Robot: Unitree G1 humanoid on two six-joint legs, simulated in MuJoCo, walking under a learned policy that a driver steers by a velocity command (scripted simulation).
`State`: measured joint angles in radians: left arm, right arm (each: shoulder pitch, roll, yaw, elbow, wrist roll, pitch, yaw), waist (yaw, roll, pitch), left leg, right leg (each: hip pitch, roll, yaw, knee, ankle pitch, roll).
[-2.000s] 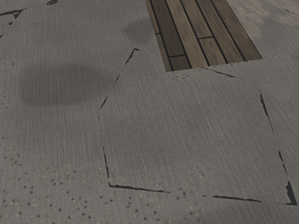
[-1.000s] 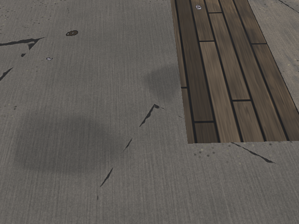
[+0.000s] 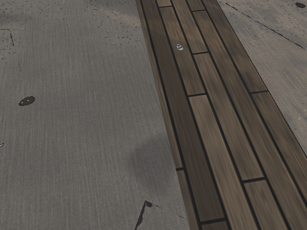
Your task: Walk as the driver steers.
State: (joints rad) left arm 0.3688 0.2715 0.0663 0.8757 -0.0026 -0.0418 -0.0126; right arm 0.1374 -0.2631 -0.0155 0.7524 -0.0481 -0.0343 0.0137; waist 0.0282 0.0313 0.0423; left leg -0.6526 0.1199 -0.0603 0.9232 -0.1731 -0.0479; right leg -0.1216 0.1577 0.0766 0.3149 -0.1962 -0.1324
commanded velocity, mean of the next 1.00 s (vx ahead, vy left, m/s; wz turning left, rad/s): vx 0.50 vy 0.00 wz -0.08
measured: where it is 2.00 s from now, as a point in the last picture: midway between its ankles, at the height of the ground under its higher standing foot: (153, 118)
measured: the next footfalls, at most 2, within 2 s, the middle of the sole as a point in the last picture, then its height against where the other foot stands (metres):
left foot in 0.22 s outside the picture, level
right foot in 0.70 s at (203, 224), level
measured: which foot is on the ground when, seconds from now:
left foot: up 0.00-0.20, down 0.22-0.70, up 0.72-1.00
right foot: down 0.00-0.22, up 0.24-0.68, down 0.70-1.00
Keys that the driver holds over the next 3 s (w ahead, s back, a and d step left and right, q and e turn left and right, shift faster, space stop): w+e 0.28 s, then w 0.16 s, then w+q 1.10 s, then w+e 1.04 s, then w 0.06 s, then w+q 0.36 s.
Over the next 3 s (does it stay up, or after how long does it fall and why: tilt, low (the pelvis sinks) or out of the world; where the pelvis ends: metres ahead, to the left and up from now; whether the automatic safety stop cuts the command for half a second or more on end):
stays up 1.57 0.05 0.00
